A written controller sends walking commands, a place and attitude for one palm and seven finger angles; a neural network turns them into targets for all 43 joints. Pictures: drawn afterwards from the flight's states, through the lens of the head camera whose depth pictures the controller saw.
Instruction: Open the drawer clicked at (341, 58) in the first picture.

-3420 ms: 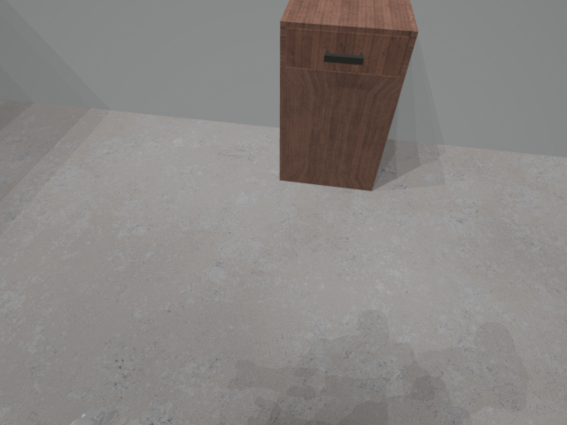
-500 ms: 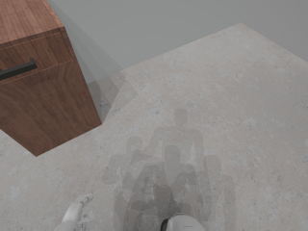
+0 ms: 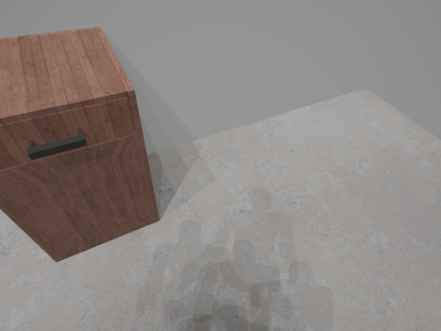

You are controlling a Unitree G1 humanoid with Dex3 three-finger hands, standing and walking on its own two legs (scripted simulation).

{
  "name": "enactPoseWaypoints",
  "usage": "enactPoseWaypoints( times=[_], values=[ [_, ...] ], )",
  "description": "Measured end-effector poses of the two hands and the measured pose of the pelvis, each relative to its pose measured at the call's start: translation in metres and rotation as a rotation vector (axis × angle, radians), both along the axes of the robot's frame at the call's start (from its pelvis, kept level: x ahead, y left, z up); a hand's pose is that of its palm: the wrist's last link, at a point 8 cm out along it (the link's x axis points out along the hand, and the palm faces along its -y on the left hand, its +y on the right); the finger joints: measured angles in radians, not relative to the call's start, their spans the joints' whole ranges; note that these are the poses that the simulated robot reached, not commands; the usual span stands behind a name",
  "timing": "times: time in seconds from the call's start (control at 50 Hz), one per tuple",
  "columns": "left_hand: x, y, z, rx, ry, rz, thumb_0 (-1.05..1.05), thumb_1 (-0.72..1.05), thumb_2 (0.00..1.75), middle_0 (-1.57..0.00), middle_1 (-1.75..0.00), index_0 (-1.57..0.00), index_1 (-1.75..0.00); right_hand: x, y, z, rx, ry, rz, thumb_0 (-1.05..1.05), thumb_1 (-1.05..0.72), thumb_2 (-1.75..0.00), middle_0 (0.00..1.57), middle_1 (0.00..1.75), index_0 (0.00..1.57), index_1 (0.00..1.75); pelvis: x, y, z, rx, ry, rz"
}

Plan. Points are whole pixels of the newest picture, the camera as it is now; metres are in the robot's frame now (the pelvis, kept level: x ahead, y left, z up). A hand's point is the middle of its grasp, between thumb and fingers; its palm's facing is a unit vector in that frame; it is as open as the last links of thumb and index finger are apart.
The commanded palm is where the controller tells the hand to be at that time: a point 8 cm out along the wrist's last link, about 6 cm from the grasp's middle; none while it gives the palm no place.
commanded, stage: turn to face it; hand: left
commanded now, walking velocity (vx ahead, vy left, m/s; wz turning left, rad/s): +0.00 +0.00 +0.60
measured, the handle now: (57, 142) +0.56 +0.50 -0.08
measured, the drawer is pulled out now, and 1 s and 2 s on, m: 0.00 0.00 0.00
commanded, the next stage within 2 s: take the last steps up to it in 0.82 s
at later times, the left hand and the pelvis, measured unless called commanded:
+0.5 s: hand out of the picture +0.04 +0.15 -0.14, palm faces +0.32 -0.90 -0.30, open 7.4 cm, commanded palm none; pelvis +0.01 -0.07 +0.00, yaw +19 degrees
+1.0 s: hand out of the picture -0.11 +0.17 -0.17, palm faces +0.54 -0.80 -0.26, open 7.4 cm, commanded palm none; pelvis -0.02 -0.03 +0.00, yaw +30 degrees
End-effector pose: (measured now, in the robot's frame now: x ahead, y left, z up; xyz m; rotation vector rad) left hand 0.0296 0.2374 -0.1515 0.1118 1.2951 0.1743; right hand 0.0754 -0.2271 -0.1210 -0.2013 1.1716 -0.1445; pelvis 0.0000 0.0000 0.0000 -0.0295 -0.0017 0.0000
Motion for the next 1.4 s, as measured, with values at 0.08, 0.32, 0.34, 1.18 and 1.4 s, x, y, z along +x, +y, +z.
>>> enactPoseWaypoints(
  times=[0.08, 0.32, 0.34, 1.18, 1.4],
  values=[
    [0.004, 0.001, 0.007, 0.010, 0.003, 0.028, 0.00, 0.91, 0.89, -0.20, -0.30, -0.20, -0.30, -0.002, -0.007, 0.000, -0.005, 0.046, 0.007, -0.01, -0.93, -0.89, 0.21, 0.30, 0.20, 0.30, 0.004, 0.000, 0.004, 0.003, 0.013, 0.035],
    [0.028, -0.018, 0.028, 0.116, -0.145, 0.120, 0.00, 0.91, 0.89, -0.20, -0.30, -0.20, -0.30, -0.003, -0.060, -0.026, 0.013, 0.146, 0.069, 0.00, -0.90, -0.89, 0.21, 0.30, 0.20, 0.30, 0.007, -0.044, -0.007, 0.032, 0.022, 0.190],
    [0.026, -0.022, 0.030, 0.130, -0.156, 0.128, 0.00, 0.91, 0.89, -0.20, -0.30, -0.20, -0.30, 0.001, -0.066, -0.029, 0.017, 0.145, 0.078, 0.01, -0.90, -0.89, 0.21, 0.30, 0.20, 0.30, 0.006, -0.049, -0.008, 0.032, 0.017, 0.201],
    [-0.123, -0.065, 0.019, 0.082, -0.043, 0.532, 0.00, 0.91, 0.89, -0.20, -0.30, -0.20, -0.30, 0.086, 0.005, -0.036, 0.044, 0.129, 0.528, 0.01, -0.90, -0.89, 0.21, 0.30, 0.20, 0.30, 0.007, -0.048, -0.008, 0.043, -0.022, 0.577],
    [-0.148, -0.130, 0.021, -0.085, 0.143, 0.639, 0.00, 0.91, 0.89, -0.20, -0.30, -0.20, -0.30, 0.109, 0.014, -0.014, 0.009, 0.203, 0.526, 0.01, -0.91, -0.89, 0.20, 0.30, 0.20, 0.30, 0.044, -0.023, 0.010, 0.039, 0.001, 0.607]
  ],
)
